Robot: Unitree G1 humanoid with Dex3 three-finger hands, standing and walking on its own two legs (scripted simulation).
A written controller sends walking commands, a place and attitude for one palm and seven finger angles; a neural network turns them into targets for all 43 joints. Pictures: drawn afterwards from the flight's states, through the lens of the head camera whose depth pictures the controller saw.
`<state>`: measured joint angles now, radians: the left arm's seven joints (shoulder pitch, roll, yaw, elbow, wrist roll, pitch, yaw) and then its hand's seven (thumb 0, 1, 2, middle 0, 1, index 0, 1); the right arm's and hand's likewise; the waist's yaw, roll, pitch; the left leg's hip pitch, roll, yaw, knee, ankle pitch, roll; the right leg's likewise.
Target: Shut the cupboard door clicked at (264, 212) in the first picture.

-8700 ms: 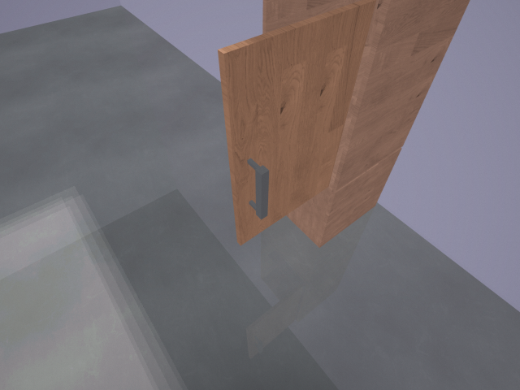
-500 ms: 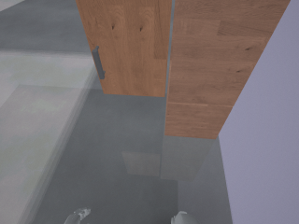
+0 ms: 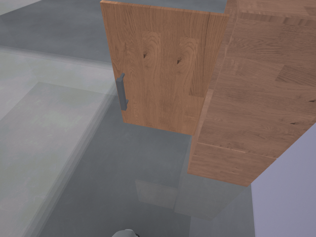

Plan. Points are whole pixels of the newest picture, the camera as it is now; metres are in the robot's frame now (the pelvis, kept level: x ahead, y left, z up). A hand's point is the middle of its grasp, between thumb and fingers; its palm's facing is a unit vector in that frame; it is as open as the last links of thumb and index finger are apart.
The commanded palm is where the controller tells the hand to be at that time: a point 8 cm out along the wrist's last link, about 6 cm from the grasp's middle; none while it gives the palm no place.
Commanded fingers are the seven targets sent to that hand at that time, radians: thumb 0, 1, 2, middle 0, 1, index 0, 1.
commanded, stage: take the last steps up to it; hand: left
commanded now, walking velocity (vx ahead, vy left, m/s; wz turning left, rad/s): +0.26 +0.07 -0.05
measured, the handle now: (123, 92) +0.66 +0.23 -0.09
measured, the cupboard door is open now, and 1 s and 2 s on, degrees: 91 91 91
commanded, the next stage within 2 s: come to a stop and stand still in 0.28 s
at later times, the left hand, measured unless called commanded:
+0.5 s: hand (104, 199) +0.24 +0.20 -0.16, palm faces -0.04 -0.97 -0.25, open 7.3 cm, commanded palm none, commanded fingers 0.00 0.90 0.90 -0.20 -0.30 -0.20 -0.30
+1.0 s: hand (102, 204) +0.22 +0.21 -0.17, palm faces -0.05 -0.95 -0.30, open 7.3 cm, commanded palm none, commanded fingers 0.00 0.90 0.90 -0.20 -0.30 -0.20 -0.30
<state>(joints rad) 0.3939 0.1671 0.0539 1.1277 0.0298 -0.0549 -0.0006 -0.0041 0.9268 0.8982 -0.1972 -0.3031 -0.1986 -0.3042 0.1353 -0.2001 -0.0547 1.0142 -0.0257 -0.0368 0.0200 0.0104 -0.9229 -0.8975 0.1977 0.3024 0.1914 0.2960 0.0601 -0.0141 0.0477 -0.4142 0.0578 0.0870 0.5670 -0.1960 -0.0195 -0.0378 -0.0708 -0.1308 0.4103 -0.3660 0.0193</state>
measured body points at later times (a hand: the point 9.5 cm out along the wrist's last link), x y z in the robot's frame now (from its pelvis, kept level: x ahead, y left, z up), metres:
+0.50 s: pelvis +0.16 +0.02 +0.00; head +0.18 -0.01 +0.45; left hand +0.24 +0.25 -0.14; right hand +0.13 -0.22 -0.17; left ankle +0.13 +0.13 -0.71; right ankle +0.16 -0.08 -0.74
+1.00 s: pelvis +0.16 +0.01 -0.01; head +0.20 -0.02 +0.44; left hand +0.23 +0.26 -0.15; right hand +0.23 -0.24 -0.17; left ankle +0.21 +0.15 -0.73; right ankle +0.11 -0.08 -0.74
